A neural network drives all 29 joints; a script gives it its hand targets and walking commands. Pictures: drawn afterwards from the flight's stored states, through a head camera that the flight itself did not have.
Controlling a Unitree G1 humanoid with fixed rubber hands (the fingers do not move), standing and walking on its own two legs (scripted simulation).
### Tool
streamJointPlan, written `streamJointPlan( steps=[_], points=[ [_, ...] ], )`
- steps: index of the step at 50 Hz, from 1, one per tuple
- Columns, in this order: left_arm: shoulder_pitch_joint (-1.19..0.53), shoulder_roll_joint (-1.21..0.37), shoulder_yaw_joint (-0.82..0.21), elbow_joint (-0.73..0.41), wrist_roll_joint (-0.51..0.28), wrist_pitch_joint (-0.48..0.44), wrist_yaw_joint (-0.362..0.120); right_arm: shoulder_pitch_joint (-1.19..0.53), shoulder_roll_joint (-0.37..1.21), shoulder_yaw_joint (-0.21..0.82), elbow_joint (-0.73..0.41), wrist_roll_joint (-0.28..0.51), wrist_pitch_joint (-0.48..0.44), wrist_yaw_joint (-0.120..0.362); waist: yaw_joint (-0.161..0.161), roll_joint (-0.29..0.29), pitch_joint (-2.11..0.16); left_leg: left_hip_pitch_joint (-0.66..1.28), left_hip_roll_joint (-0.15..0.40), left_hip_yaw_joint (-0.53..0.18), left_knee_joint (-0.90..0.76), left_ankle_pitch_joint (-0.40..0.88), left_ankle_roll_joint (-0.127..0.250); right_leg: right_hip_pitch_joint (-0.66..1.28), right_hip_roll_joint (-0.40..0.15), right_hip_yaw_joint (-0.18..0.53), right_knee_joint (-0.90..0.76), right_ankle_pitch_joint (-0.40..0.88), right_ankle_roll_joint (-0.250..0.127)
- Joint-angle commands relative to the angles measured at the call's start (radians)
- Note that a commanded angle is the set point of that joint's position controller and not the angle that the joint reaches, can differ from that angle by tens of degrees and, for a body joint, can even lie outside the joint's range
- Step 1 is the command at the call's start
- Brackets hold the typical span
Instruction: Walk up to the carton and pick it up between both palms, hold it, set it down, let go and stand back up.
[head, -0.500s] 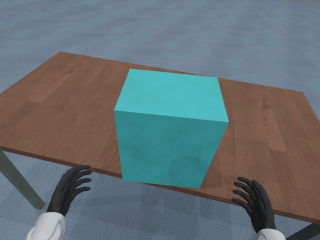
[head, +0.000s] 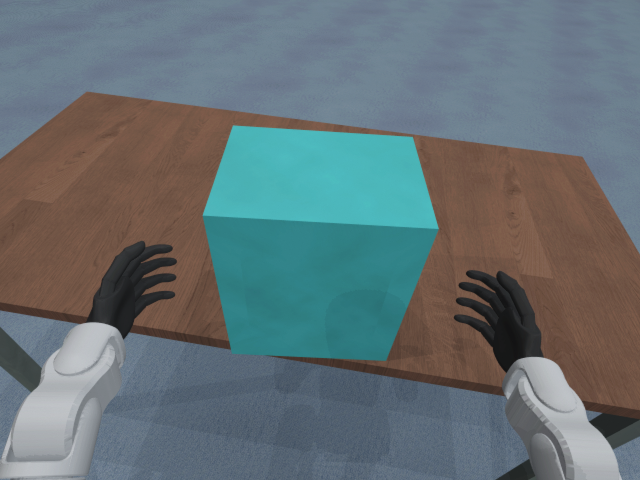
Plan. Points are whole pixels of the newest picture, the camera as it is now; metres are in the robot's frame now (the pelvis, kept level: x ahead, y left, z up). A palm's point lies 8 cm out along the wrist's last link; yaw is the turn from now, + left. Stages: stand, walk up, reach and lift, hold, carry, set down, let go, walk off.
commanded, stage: reach and lift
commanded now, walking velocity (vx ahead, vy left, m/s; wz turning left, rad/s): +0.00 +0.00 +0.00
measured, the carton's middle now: (315, 253) +0.41 +0.01 +0.07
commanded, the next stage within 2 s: none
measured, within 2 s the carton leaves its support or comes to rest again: neither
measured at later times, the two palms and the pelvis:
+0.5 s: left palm (123, 235) +0.34 +0.23 +0.16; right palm (525, 273) +0.32 -0.22 +0.15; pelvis +0.00 +0.01 +0.00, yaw +0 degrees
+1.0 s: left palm (115, 167) +0.38 +0.24 +0.22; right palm (534, 204) +0.37 -0.23 +0.21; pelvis -0.01 +0.01 +0.00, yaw +1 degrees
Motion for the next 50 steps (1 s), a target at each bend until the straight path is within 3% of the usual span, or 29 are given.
streamJointPlan(
  steps=[1, 2, 3, 5, 7, 8, 10, 11, 13, 14, 16, 17, 18, 20, 23, 25, 27, 29, 31, 33, 35, 39, 40, 42, 45, 46, 47, 49, 50],
  points=[
    [-0.242, 0.103, 0.069, -0.107, 0.014, 0.033, -0.005, -0.234, -0.141, -0.072, -0.087, 0.004, -0.003, 0.001, -0.023, 0.014, -0.171, 0.14, 0.011, -0.171, 0.003, 0.126, 0.003, -0.068, -0.091, 0.181, -0.055, 0.157, 0.057],
    [-0.315, 0.112, 0.07, -0.19, -0.004, 0.04, -0.004, -0.302, -0.164, -0.074, -0.16, 0.018, -0.004, -0.002, -0.02, 0.037, -0.25, 0.165, 0.004, -0.173, 0.011, 0.164, -0.004, -0.046, -0.088, 0.172, -0.052, 0.212, 0.063],
    [-0.261, 0.099, 0.073, -0.13, 0.004, 0.05, -0.009, -0.254, -0.143, -0.062, -0.085, 0.016, 0.003, -0.004, -0.026, 0.016, -0.21, 0.175, 0.01, -0.175, 0.021, 0.191, 0.0, -0.034, -0.085, 0.177, -0.045, 0.273, 0.066],
    [-0.392, 0.124, 0.095, -0.068, 0.017, 0.069, -0.012, -0.385, -0.162, -0.058, -0.07, 0.02, 0.021, -0.009, -0.022, 0.006, -0.202, 0.129, 0.001, -0.169, 0.006, 0.127, 0.016, -0.024, -0.097, 0.191, -0.039, 0.257, 0.079],
    [-0.347, 0.131, 0.125, -0.183, 0.038, 0.089, -0.009, -0.336, -0.172, -0.036, -0.097, 0.054, 0.012, -0.011, -0.022, 0.011, -0.303, 0.174, -0.005, -0.165, 0.026, 0.231, 0.005, 0.042, -0.087, 0.192, -0.027, 0.38, 0.087],
    [-0.373, 0.139, 0.135, -0.161, 0.045, 0.103, -0.005, -0.387, -0.219, -0.057, -0.09, 0.051, 0.013, -0.013, -0.029, 0.016, -0.284, 0.177, -0.002, -0.173, 0.024, 0.254, 0.001, 0.044, -0.079, 0.174, -0.01, 0.421, 0.08],
    [-0.436, 0.135, 0.114, -0.114, 0.041, 0.133, -0.003, -0.437, -0.222, -0.046, -0.015, 0.074, 0.026, -0.008, -0.035, 0.045, -0.256, 0.174, -0.001, -0.173, 0.021, 0.208, -0.009, -0.005, -0.076, 0.165, -0.018, 0.349, 0.068],
    [-0.449, 0.129, 0.121, -0.168, 0.037, 0.135, 0.0, -0.46, -0.234, -0.068, -0.045, 0.065, 0.021, -0.006, -0.04, 0.024, -0.262, 0.185, 0.003, -0.177, 0.016, 0.191, -0.012, -0.037, -0.072, 0.156, -0.03, 0.328, 0.068],
    [-0.462, 0.11, 0.097, -0.117, 0.031, 0.145, 0.004, -0.5, -0.211, -0.056, -0.041, 0.068, 0.023, -0.004, -0.046, 0.011, -0.251, 0.167, 0.001, -0.169, 0.024, 0.173, -0.004, -0.049, -0.064, 0.152, -0.022, 0.322, 0.072],
    [-0.506, 0.117, 0.097, -0.125, 0.05, 0.153, 0.009, -0.523, -0.227, -0.079, -0.001, 0.063, 0.029, 0.004, -0.038, 0.058, -0.252, 0.168, 0.0, -0.172, 0.023, 0.175, -0.015, -0.065, -0.063, 0.15, -0.025, 0.282, 0.065],
    [-0.556, 0.111, 0.095, -0.021, 0.042, 0.171, 0.013, -0.566, -0.231, -0.076, 0.08, 0.06, 0.048, 0.015, -0.046, 0.042, -0.267, 0.157, 0.01, -0.178, 0.023, 0.131, -0.014, -0.075, -0.067, 0.142, -0.03, 0.229, 0.061],
    [-0.606, 0.14, 0.117, -0.098, 0.042, 0.175, 0.019, -0.621, -0.259, -0.084, 0.016, 0.073, 0.045, 0.019, -0.03, 0.047, -0.369, 0.198, 0.01, -0.171, 0.032, 0.171, -0.009, -0.042, -0.063, 0.145, -0.023, 0.269, 0.066],
    [-0.566, 0.131, 0.105, -0.027, 0.062, 0.193, 0.017, -0.571, -0.224, -0.051, 0.106, 0.097, 0.058, 0.022, -0.034, 0.036, -0.314, 0.194, 0.004, -0.168, 0.035, 0.151, -0.001, -0.053, -0.066, 0.151, -0.022, 0.28, 0.069],
    [-0.648, 0.158, 0.115, -0.094, 0.049, 0.207, 0.026, -0.672, -0.282, -0.086, 0.057, 0.093, 0.057, 0.015, -0.035, 0.044, -0.362, 0.158, 0.007, -0.174, 0.033, 0.181, -0.01, -0.016, -0.063, 0.142, -0.001, 0.337, 0.072],
    [-0.725, 0.167, 0.111, 0.041, 0.045, 0.21, 0.024, -0.749, -0.284, -0.067, 0.175, 0.087, 0.06, 0.012, -0.043, 0.01, -0.316, 0.111, 0.004, -0.177, 0.017, 0.111, 0.007, -0.016, -0.068, 0.145, -0.002, 0.3, 0.077],
    [-0.824, 0.182, 0.11, 0.032, 0.043, 0.21, 0.025, -0.82, -0.29, -0.064, 0.191, 0.106, 0.066, 0.017, -0.049, 0.049, -0.351, 0.116, 0.003, -0.171, 0.015, 0.092, 0.006, -0.027, -0.076, 0.156, -0.019, 0.276, 0.075],
    [-0.783, 0.181, 0.119, 0.038, 0.047, 0.225, 0.031, -0.81, -0.296, -0.046, 0.222, 0.12, 0.063, 0.023, -0.034, 0.032, -0.389, 0.154, 0.004, -0.176, 0.027, 0.189, 0.004, -0.006, -0.064, 0.151, -0.011, 0.359, 0.078],
    [-0.794, 0.19, 0.113, 0.042, 0.048, 0.247, 0.028, -0.846, -0.342, -0.063, 0.232, 0.115, 0.064, 0.021, -0.054, 0.032, -0.414, 0.169, 0.008, -0.183, 0.033, 0.22, -0.009, 0.018, -0.056, 0.132, 0.003, 0.404, 0.076],
    [-0.94, 0.23, 0.105, 0.055, 0.026, 0.255, 0.03, -0.974, -0.356, -0.085, 0.222, 0.111, 0.059, 0.022, -0.054, 0.027, -0.483, 0.141, -0.002, -0.174, 0.05, 0.174, -0.006, -0.008, -0.059, 0.127, 0.007, 0.342, 0.077],
    [-0.912, 0.193, 0.075, 0.218, 0.026, 0.241, 0.028, -0.941, -0.301, -0.043, 0.395, 0.116, 0.069, 0.033, -0.07, 0.018, -0.363, 0.114, -0.005, -0.178, 0.042, 0.113, 0.008, -0.075, -0.076, 0.14, -0.01, 0.269, 0.077],
    [-0.977, 0.207, 0.088, 0.214, 0.027, 0.229, 0.029, -1.009, -0.328, -0.048, 0.361, 0.122, 0.073, 0.042, -0.047, 0.008, -0.421, 0.141, 0.008, -0.186, 0.023, 0.08, 0.012, -0.056, -0.076, 0.144, -0.034, 0.223, 0.073],
    [-1.052, 0.242, 0.076, 0.196, 0.026, 0.251, 0.045, -1.093, -0.378, -0.068, 0.394, 0.125, 0.073, 0.053, -0.049, 0.053, -0.467, 0.136, 0.004, -0.187, 0.028, 0.169, 0.003, -0.017, -0.059, 0.121, -0.005, 0.314, 0.076],
    [-1.018, 0.223, 0.061, 0.257, 0.026, 0.255, 0.044, -1.069, -0.37, -0.052, 0.458, 0.132, 0.07, 0.058, -0.054, 0.043, -0.439, 0.146, 0.009, -0.19, 0.028, 0.186, 0.006, -0.019, -0.057, 0.111, -0.005, 0.334, 0.076],
    [-1.061, 0.225, 0.06, 0.339, 0.026, 0.242, 0.034, -1.096, -0.36, -0.034, 0.562, 0.121, 0.068, 0.066, -0.052, 0.027, -0.384, 0.116, 0.01, -0.191, 0.026, 0.126, 0.016, -0.052, -0.066, 0.119, -0.011, 0.267, 0.071],
    [-1.228, 0.269, 0.037, 0.283, -0.001, 0.218, 0.044, -1.239, -0.379, -0.061, 0.494, 0.114, 0.059, 0.059, -0.059, 0.045, -0.517, 0.128, 0.001, -0.188, 0.036, 0.107, 0.019, -0.071, -0.069, 0.127, -0.009, 0.252, 0.076],
    [-1.268, 0.252, 0.018, 0.333, -0.005, 0.215, 0.056, -1.279, -0.383, -0.081, 0.529, 0.108, 0.058, 0.062, -0.085, 0.073, -0.518, 0.129, 0.009, -0.193, 0.042, 0.116, 0.004, -0.108, -0.063, 0.111, -0.008, 0.23, 0.069],
    [-1.314, 0.25, -0.006, 0.322, -0.032, 0.212, 0.065, -1.329, -0.382, -0.078, 0.534, 0.12, 0.06, 0.067, -0.061, 0.086, -0.548, 0.146, 0.007, -0.197, 0.053, 0.111, 0.001, -0.127, -0.064, 0.114, -0.011, 0.205, 0.066],
    [-1.32, 0.255, -0.003, 0.428, -0.028, 0.216, 0.07, -1.342, -0.392, -0.068, 0.635, 0.112, 0.063, 0.086, -0.054, 0.069, -0.508, 0.124, 0.014, -0.201, 0.051, 0.116, 0.006, -0.134, -0.063, 0.1, -0.005, 0.225, 0.061],
    [-1.291, 0.253, 0.003, 0.395, -0.017, 0.216, 0.075, -1.313, -0.403, -0.044, 0.642, 0.115, 0.058, 0.09, -0.053, 0.067, -0.562, 0.168, 0.02, -0.209, 0.05, 0.152, 0.012, -0.107, -0.054, 0.097, 0.004, 0.261, 0.061]
  ],
)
